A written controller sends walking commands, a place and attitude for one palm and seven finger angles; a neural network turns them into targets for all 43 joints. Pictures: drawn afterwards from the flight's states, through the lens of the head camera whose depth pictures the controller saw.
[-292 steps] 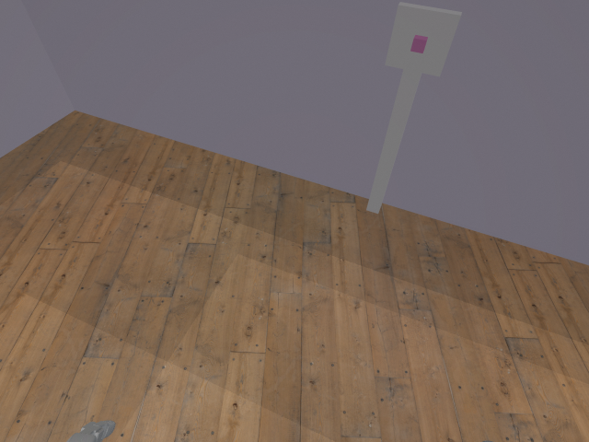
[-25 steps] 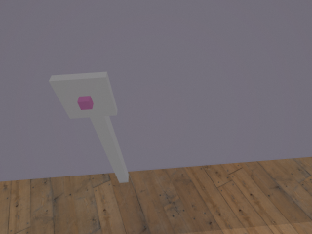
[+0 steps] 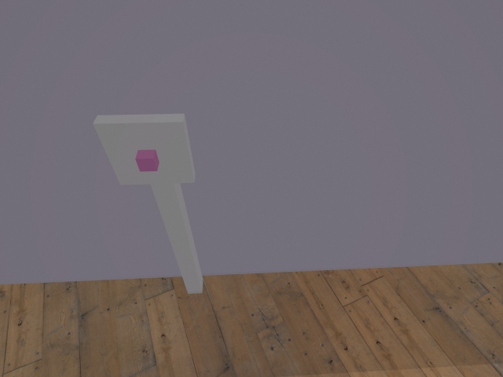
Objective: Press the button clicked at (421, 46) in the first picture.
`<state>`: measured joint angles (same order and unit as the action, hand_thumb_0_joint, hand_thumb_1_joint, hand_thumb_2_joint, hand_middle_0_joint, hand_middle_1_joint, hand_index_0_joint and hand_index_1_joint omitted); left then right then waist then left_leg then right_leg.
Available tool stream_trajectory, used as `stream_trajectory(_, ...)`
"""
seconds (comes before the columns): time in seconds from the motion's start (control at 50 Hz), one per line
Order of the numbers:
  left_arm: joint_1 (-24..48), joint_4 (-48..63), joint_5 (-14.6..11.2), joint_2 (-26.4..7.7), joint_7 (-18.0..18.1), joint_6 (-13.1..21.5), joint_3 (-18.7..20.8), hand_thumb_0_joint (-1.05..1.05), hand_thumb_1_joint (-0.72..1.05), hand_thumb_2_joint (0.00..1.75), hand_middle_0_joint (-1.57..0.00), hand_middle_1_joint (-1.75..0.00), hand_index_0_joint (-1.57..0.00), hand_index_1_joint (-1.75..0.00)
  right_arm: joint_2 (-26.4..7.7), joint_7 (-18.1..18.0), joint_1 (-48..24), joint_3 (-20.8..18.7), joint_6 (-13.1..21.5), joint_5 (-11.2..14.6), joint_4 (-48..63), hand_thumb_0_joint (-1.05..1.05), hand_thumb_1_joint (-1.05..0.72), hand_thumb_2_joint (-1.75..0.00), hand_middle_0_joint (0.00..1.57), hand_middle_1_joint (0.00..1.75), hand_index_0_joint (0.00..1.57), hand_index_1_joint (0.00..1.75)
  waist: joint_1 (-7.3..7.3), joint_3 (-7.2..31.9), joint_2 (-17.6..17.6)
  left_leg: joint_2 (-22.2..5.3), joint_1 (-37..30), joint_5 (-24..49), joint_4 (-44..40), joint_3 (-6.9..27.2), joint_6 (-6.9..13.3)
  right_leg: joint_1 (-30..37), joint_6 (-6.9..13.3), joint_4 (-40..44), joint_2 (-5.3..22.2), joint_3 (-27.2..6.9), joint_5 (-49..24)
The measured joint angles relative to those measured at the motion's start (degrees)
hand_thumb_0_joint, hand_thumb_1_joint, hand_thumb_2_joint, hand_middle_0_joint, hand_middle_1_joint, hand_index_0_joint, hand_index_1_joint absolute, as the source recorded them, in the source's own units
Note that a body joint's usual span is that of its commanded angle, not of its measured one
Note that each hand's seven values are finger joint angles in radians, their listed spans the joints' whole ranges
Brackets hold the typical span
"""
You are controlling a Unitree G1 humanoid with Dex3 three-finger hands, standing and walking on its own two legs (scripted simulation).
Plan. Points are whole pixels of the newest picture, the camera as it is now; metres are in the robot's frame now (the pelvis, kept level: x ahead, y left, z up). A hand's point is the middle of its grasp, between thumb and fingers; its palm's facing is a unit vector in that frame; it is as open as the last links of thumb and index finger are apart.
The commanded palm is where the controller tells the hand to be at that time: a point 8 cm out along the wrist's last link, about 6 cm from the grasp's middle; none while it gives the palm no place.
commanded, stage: look again from close up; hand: left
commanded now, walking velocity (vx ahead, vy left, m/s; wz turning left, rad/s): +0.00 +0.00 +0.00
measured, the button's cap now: (148, 159) +0.53 +0.27 +0.02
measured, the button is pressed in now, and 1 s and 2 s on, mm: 0 0 0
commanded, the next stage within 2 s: raise the hand and make a fist in 0.60 s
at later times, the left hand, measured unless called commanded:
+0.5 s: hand out of the picture +0.04 +0.21 -0.17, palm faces +0.05 -0.97 -0.24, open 7.4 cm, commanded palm none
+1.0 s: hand (148, 305) +0.23 +0.19 -0.01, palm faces +0.13 -0.99 +0.00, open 6.3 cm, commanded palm +0.14 +0.25 -0.06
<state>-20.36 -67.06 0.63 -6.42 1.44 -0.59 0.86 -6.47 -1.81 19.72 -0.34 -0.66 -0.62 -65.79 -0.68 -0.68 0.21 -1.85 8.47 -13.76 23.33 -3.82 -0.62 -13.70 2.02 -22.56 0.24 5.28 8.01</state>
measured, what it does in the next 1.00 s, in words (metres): lowers itself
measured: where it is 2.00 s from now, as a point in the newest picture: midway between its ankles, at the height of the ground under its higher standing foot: outside the picture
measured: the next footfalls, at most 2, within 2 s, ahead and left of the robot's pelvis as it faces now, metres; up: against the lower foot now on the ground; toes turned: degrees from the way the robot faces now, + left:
none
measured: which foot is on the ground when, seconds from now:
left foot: down 0.00-1.00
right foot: down 0.00-1.00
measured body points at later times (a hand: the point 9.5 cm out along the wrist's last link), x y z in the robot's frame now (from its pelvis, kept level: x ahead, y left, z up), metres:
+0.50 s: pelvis +0.02 +0.03 -0.01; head +0.01 +0.00 +0.44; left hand +0.04 +0.26 -0.15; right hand +0.01 -0.17 -0.18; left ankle -0.01 +0.12 -0.74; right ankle +0.05 -0.09 -0.74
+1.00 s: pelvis +0.01 +0.01 -0.05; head +0.04 +0.01 +0.39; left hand +0.21 +0.24 -0.01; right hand +0.21 -0.26 -0.10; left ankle -0.01 +0.12 -0.74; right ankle +0.05 -0.09 -0.74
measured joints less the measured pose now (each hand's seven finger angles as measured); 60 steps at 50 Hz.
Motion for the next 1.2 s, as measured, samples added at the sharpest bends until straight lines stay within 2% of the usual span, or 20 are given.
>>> stream_trajectory(0.08,-0.14,-0.19,-0.03,0.70,0.06,0.36,-0.18,0.01,0.90,0.90,-0.20,-0.30,-0.20,-0.30,0.24,-0.15,0.73,0.14,0.31,0.09,-0.43,0.01,-0.91,-0.90,0.19,0.30,0.20,0.30,0.05,-0.12,-0.23,0.24,-0.01,-0.15,0.02,-0.19,0.22,-0.17,-0.18,-0.29,0.23,-0.21,0.19)
stream_trajectory(0.12,0.06,0.40,0.25,1.14,0.70,1.14,-0.92,0.01,0.90,0.90,-0.20,-0.30,-0.20,-0.30,-0.21,0.36,0.72,0.26,0.18,0.11,0.50,0.01,-0.91,-0.90,0.19,0.30,0.20,0.30,0.19,-0.54,0.54,-0.19,1.93,-1.60,3.22,-0.01,0.24,-1.17,-0.29,-1.58,0.02,0.01,0.61)
stream_trajectory(0.24,0.41,2.05,0.43,0.79,0.35,1.09,-1.09,0.01,0.90,0.90,-0.20,-0.30,-0.20,-0.30,-1.02,0.58,2.39,0.15,1.01,-0.24,4.28,0.01,-0.91,-0.90,0.19,0.30,0.19,0.30,1.76,1.75,1.62,1.21,4.14,-4.53,7.73,0.01,1.45,-4.12,-1.08,-7.88,1.77,-0.24,4.45)
stream_trajectory(0.38,2.61,3.60,0.15,-1.14,0.48,1.57,-0.84,0.02,0.92,0.90,-0.20,-0.30,-0.20,-0.30,-0.38,0.49,2.19,1.37,1.96,-0.06,4.69,0.01,-0.91,-0.90,0.19,0.30,0.19,0.30,1.49,2.68,2.49,2.45,1.02,-4.16,4.79,-0.38,2.18,-2.05,-2.01,-7.17,2.81,-0.78,5.08)
stream_trajectory(0.56,4.46,4.29,-0.12,-1.46,0.58,1.55,-0.71,0.01,0.92,0.90,-0.20,-0.30,-0.20,-0.30,-1.30,0.29,0.06,1.79,2.17,-0.07,3.35,0.01,-0.91,-0.90,0.20,0.30,0.20,0.30,1.20,0.52,2.69,2.95,-1.55,-3.72,2.28,-0.51,2.30,-0.21,-2.34,-6.22,3.15,-0.98,5.45)
stream_trajectory(0.72,4.25,3.18,-0.05,-1.21,0.88,1.60,-0.95,0.01,0.92,0.90,-0.20,-0.30,-0.20,-0.30,-2.42,0.23,-1.52,1.42,1.85,0.18,2.18,0.01,-0.91,-0.90,0.20,0.30,0.20,0.30,1.01,-1.11,1.96,2.29,-1.83,-4.05,2.52,-0.28,1.75,0.44,-2.07,-5.81,2.53,-0.65,5.76)
stream_trajectory(0.74,1.52,11.51,-2.08,-1.36,1.11,-1.58,-0.23,0.02,0.93,0.90,-0.20,-0.30,-0.20,-0.30,-2.60,0.15,-1.05,1.61,2.26,0.93,4.28,0.01,-0.91,-0.90,0.20,0.30,0.20,0.30,0.84,-1.28,1.56,2.04,-1.05,-4.52,3.43,-0.38,1.68,-0.30,-1.99,-6.40,2.33,-0.72,5.85)
stream_trajectory(0.76,-1.91,21.76,-3.42,-1.91,1.78,-2.47,0.36,0.02,0.94,0.90,-0.20,-0.30,-0.20,-0.31,-2.80,-0.53,-0.07,1.74,4.43,1.41,6.67,0.01,-0.91,-0.90,0.20,0.30,0.20,0.30,0.27,-1.13,0.96,1.98,-0.66,-4.84,3.77,-0.67,1.64,-1.05,-1.82,-7.16,2.26,-1.02,6.11)
stream_trajectory(0.78,-4.82,30.78,-4.68,-2.40,3.04,-1.38,0.26,0.03,0.94,0.90,-0.21,-0.31,-0.21,-0.31,-3.21,-1.38,0.73,1.48,7.01,1.78,8.73,0.01,-0.91,-0.90,0.20,0.30,0.20,0.30,0.00,-0.53,0.63,1.99,-0.11,-5.03,4.13,-0.78,1.52,-1.79,-1.69,-7.88,2.31,-1.16,6.46)
stream_trajectory(0.82,-6.98,44.00,-6.98,-2.66,4.84,1.30,0.33,0.03,0.94,0.90,-0.22,-0.33,-0.22,-0.33,-4.79,-2.19,0.73,0.75,11.32,2.56,12.36,0.02,-0.91,-0.90,0.20,0.30,0.20,0.30,0.59,0.46,0.76,2.17,1.77,-5.53,5.90,-0.05,1.39,-3.16,-1.66,-9.37,2.72,-0.48,7.24)
stream_trajectory(0.88,-3.93,54.05,-8.65,-2.30,3.62,9.16,2.52,0.03,0.94,0.90,-0.26,-0.37,-0.26,-0.38,-7.47,-1.85,-2.09,-0.83,14.95,1.83,18.32,0.02,-0.91,-0.90,0.20,0.30,0.20,0.30,1.85,2.82,1.00,2.35,8.27,-7.17,11.47,1.03,1.46,-8.72,-1.59,-13.80,3.39,0.51,8.74)
stream_trajectory(0.92,-1.68,56.82,-10.09,-1.94,0.40,17.01,4.62,0.02,0.93,0.90,-0.30,-0.41,-0.30,-0.42,-8.50,-0.85,-4.90,-2.03,16.27,1.30,22.32,0.02,-0.91,-0.90,0.20,0.30,0.20,0.30,1.95,5.27,0.20,2.09,14.10,-9.01,16.47,0.62,1.26,-14.80,-1.26,-18.73,3.46,0.00,10.33)
stream_trajectory(0.98,-0.61,58.84,-12.79,-1.34,-7.61,29.97,6.67,0.02,0.92,0.90,-0.36,-0.48,-0.36,-0.49,-9.15,1.25,-9.31,-3.79,17.26,0.98,28.03,0.02,-0.91,-0.90,0.20,0.30,0.20,0.30,1.75,8.20,-1.74,1.22,23.32,-12.88,25.71,0.03,0.79,-24.38,-0.57,-27.62,3.15,-0.76,13.57)
stream_trajectory(1.0,-0.86,59.11,-13.27,-1.23,-10.26,33.05,6.96,0.01,0.92,0.90,-0.38,-0.51,-0.39,-0.51,-9.38,1.82,-10.58,-4.28,17.18,1.06,29.92,0.02,-0.91,-0.90,0.20,0.30,0.20,0.30,1.57,8.69,-2.22,0.94,25.97,-14.04,28.72,0.09,0.60,-27.01,-0.39,-30.41,3.04,-0.82,14.67)
stream_trajectory(1.02,-1.50,59.50,-13.64,-1.19,-12.43,34.62,7.02,0.01,0.92,0.90,-0.41,-0.54,-0.41,-0.54,-9.67,2.17,-11.66,-4.63,16.85,1.24,31.81,0.02,-0.91,-0.90,0.20,0.30,0.20,0.30,1.25,9.04,-2.60,0.74,28.24,-15.09,31.40,0.23,0.28,-29.33,-0.14,-32.99,2.95,-0.85,15.74)
stream_trajectory(1.06,-3.60,60.50,-14.16,-1.29,-15.17,33.84,6.71,0.01,0.91,0.90,-0.46,-0.59,-0.46,-0.59,-10.06,2.23,-13.24,-4.99,15.72,1.72,35.23,0.02,-0.91,-0.90,0.19,0.30,0.19,0.30,0.46,9.40,-3.18,0.50,31.80,-17.35,35.82,0.49,0.37,-32.84,0.19,-37.14,2.96,-0.73,17.53)
stream_trajectory(1.1,-6.27,61.72,-14.29,-1.53,-15.66,30.61,6.37,0.01,0.90,0.90,-0.52,-0.65,-0.52,-0.65,-10.07,1.77,-14.01,-4.91,14.47,2.01,38.04,0.02,-0.91,-0.90,0.19,0.30,0.19,0.30,-0.38,9.58,-3.37,0.35,34.42,-18.66,38.87,1.16,0.11,-35.11,0.35,-39.82,3.04,-0.18,18.83)
stream_trajectory(1.14,-8.79,63.13,-13.89,-1.77,-14.44,28.12,6.66,0.01,0.90,0.90,-0.57,-0.71,-0.57,-0.71,-9.49,1.24,-14.13,-4.54,13.63,1.98,39.86,0.02,-0.91,-0.90,0.19,0.30,0.19,0.30,-1.17,9.49,-3.16,0.13,36.24,-19.58,41.04,2.18,-0.12,-36.28,0.62,-41.30,3.01,0.77,19.68)
stream_trajectory(1.2,-11.44,66.49,-13.43,-2.25,-12.13,27.80,7.99,0.02,0.90,0.90,-0.65,-0.80,-0.65,-0.80,-7.89,0.63,-13.51,-3.10,12.94,1.46,40.52,0.01,-0.91,-0.90,0.19,0.30,0.19,0.30,-2.00,9.07,-2.47,-0.29,38.20,-20.39,43.31,3.98,-0.36,-37.02,0.87,-42.20,2.79,2.52,20.26)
